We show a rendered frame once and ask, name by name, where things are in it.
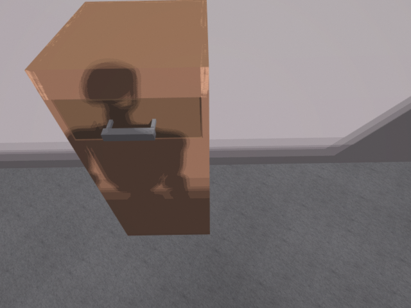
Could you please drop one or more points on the cabinet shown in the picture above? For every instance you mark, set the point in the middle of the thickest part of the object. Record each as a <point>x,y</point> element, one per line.
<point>137,49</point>

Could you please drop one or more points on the handle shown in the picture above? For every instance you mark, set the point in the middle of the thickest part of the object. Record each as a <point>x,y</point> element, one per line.
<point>128,134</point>

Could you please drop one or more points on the drawer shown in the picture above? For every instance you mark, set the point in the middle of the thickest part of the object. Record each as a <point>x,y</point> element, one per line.
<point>175,117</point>

